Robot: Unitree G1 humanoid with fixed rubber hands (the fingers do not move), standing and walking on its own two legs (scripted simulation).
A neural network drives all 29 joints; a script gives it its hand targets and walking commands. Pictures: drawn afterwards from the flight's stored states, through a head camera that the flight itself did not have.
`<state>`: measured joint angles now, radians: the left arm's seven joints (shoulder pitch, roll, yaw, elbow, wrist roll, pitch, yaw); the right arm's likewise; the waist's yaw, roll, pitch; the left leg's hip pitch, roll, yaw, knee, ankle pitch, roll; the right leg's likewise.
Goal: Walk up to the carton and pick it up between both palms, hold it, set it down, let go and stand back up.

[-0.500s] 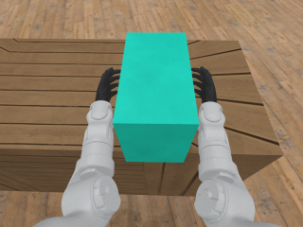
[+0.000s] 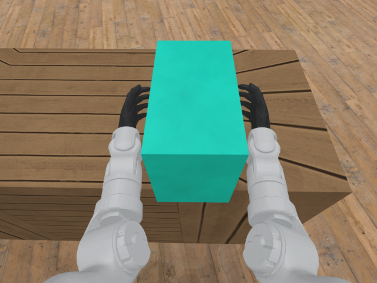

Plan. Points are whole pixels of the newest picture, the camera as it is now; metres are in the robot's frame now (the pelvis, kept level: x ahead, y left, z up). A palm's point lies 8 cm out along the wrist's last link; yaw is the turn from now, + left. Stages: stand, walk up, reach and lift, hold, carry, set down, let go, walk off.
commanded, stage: reach and lift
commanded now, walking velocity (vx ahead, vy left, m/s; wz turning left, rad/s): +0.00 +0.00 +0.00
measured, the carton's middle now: (193, 122) +0.47 -0.02 +0.03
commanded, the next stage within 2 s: none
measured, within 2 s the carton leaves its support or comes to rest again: leaves its support in 0.76 s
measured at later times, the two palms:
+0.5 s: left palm (131, 125) +0.43 +0.11 +0.09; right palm (259, 126) +0.41 -0.15 +0.09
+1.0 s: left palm (125, 128) +0.38 +0.11 +0.13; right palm (274, 133) +0.36 -0.16 +0.13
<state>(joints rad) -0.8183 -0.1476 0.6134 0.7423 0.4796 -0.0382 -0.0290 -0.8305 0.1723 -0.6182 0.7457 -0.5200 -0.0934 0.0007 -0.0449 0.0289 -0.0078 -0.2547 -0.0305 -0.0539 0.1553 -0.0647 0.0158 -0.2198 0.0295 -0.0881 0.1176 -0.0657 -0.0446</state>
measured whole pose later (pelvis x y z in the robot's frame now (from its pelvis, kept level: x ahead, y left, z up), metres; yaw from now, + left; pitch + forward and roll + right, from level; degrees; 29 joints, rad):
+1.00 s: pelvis -0.03 +0.01 +0.00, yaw -1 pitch +3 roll +0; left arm -0.79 -0.11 0.45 0.74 0.36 0.17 0.07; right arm -0.80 0.08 -0.42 0.87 -0.26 0.00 -0.10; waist -0.07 0.00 -0.07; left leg -0.20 -0.03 -0.04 0.21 -0.06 0.02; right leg -0.16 0.03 -0.06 0.15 -0.05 -0.04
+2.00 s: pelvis -0.04 +0.02 +0.00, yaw -1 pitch -9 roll -1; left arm -0.72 -0.06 0.18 0.36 0.27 0.68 0.15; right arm -0.73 -0.10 0.03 0.70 0.26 0.30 -0.22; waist -0.11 -0.04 0.03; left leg 0.00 -0.03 -0.02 0.29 -0.13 0.04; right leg 0.06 0.03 -0.06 0.18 -0.09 -0.02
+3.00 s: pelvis -0.03 +0.00 +0.00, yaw -1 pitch -7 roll -1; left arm -0.80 0.03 0.22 0.31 0.26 0.76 0.01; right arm -0.81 -0.07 0.04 0.60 0.21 0.45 -0.28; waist -0.08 -0.04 -0.07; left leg -0.04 -0.01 -0.01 0.33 -0.16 0.01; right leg 0.01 0.03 -0.09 0.25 -0.14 -0.04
